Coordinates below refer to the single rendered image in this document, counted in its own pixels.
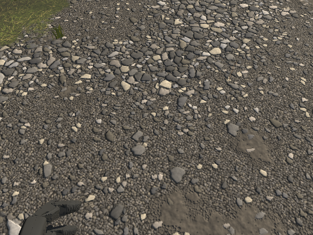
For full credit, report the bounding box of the left robot hand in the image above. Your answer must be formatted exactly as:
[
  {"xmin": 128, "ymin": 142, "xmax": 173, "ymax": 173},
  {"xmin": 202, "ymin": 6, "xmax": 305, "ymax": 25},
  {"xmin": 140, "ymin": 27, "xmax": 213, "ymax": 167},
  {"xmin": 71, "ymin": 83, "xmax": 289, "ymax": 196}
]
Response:
[{"xmin": 19, "ymin": 200, "xmax": 81, "ymax": 235}]

